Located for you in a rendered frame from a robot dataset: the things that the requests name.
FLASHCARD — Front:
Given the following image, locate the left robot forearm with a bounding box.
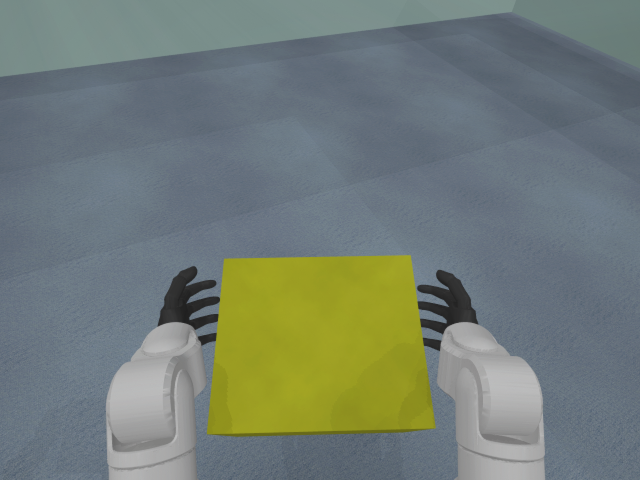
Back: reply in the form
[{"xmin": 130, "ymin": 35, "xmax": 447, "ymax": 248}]
[{"xmin": 106, "ymin": 322, "xmax": 207, "ymax": 480}]

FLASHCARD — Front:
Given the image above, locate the right robot forearm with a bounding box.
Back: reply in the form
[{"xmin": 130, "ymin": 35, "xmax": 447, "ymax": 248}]
[{"xmin": 437, "ymin": 322, "xmax": 545, "ymax": 480}]

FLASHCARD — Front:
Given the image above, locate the right robot hand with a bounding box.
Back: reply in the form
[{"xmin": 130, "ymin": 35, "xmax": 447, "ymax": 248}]
[{"xmin": 417, "ymin": 270, "xmax": 479, "ymax": 351}]

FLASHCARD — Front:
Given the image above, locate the left robot hand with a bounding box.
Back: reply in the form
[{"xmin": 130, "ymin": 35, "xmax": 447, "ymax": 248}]
[{"xmin": 157, "ymin": 266, "xmax": 220, "ymax": 346}]

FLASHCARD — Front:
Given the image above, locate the carton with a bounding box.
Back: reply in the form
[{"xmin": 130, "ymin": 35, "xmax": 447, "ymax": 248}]
[{"xmin": 207, "ymin": 255, "xmax": 436, "ymax": 437}]

